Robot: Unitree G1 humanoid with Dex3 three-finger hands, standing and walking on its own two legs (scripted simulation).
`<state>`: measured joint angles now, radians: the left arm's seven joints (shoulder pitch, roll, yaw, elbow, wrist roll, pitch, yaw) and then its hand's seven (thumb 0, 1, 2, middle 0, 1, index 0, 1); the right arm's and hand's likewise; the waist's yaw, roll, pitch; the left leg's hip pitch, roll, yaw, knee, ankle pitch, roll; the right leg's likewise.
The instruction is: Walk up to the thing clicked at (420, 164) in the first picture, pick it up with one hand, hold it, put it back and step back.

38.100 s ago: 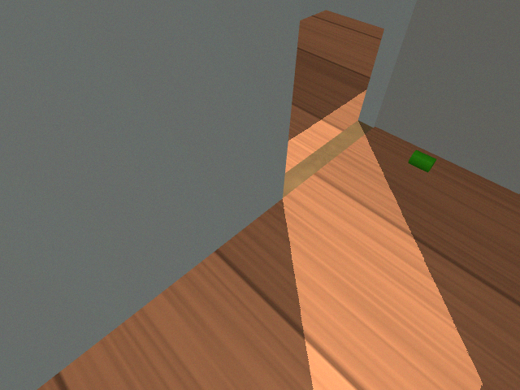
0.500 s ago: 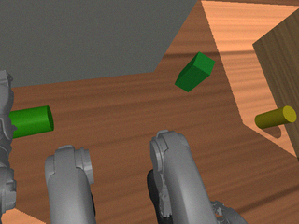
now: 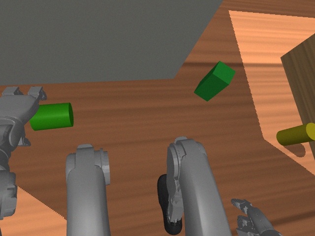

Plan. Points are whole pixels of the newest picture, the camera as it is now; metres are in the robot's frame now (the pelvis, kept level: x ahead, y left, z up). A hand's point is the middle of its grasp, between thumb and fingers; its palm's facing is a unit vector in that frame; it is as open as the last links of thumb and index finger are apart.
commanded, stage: withdraw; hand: left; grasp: from above
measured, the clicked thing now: (53, 116) +0.47 +0.29 -0.30
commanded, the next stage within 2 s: home in 0.14 s
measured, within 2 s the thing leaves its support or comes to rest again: neither
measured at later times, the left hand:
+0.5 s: hand (14, 104) +0.43 +0.30 -0.08, palm faces -0.42 -0.15 -0.89, open 12.2 cm
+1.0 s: hand out of the picture +0.26 +0.24 +0.14, palm faces -0.12 -0.83 -0.54, open 7.4 cm
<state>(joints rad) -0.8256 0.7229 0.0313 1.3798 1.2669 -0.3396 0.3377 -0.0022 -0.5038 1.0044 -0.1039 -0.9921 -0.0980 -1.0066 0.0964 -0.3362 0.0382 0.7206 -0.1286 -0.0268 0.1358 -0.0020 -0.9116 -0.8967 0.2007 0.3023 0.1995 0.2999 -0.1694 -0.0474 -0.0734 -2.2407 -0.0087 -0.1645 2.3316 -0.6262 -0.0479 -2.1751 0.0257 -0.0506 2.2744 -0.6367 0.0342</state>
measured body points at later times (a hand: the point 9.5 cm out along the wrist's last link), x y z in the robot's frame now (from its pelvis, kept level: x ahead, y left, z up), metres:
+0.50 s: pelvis +0.02 +0.01 +0.05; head +0.23 +0.04 +0.45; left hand +0.45 +0.31 -0.03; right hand +0.08 -0.24 -0.08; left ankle +0.10 +0.14 -0.31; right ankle +0.11 -0.13 -0.31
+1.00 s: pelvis +0.03 +0.01 +0.23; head +0.14 +0.04 +0.67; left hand +0.27 +0.28 +0.17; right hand +0.28 -0.21 +0.16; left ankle +0.10 +0.14 -0.31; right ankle +0.11 -0.13 -0.31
